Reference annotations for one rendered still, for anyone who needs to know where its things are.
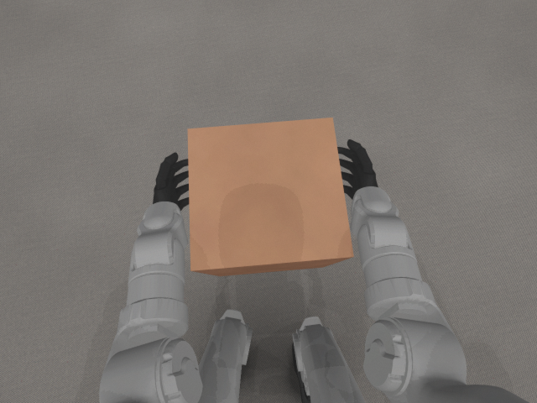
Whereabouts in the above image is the robot left forearm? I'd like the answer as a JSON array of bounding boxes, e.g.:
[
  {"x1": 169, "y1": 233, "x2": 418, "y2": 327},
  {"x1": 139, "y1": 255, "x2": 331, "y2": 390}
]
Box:
[{"x1": 99, "y1": 201, "x2": 188, "y2": 403}]

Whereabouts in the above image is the carton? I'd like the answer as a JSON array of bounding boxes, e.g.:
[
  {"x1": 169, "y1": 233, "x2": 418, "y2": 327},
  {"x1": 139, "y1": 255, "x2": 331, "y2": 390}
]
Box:
[{"x1": 188, "y1": 118, "x2": 354, "y2": 276}]

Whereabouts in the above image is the robot left shin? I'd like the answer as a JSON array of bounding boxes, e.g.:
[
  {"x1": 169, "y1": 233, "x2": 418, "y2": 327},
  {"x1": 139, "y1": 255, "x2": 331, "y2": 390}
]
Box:
[{"x1": 211, "y1": 309, "x2": 245, "y2": 332}]

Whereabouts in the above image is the right robot upper arm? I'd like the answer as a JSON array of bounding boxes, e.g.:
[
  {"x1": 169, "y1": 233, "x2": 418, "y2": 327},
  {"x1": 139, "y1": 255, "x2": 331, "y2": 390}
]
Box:
[{"x1": 363, "y1": 317, "x2": 529, "y2": 403}]

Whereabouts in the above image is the right robot hand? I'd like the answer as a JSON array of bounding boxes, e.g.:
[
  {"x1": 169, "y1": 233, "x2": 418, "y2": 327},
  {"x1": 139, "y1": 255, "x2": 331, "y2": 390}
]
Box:
[{"x1": 337, "y1": 139, "x2": 378, "y2": 199}]

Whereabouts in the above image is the left robot hand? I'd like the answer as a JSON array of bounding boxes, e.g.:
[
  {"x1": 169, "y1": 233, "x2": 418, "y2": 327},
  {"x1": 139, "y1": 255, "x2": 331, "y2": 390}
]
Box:
[{"x1": 153, "y1": 153, "x2": 189, "y2": 211}]

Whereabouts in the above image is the right robot thigh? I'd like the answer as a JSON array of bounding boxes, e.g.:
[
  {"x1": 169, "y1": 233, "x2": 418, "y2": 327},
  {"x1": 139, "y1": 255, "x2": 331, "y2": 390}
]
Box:
[{"x1": 293, "y1": 324, "x2": 366, "y2": 403}]

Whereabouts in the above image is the left robot upper arm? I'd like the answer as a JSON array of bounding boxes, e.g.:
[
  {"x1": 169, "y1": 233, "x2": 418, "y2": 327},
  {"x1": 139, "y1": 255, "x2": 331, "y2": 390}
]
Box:
[{"x1": 100, "y1": 337, "x2": 203, "y2": 403}]

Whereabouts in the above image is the robot right forearm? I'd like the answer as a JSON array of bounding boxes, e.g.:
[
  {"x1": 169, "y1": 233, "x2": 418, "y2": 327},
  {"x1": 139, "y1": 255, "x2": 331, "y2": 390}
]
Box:
[{"x1": 350, "y1": 186, "x2": 467, "y2": 377}]

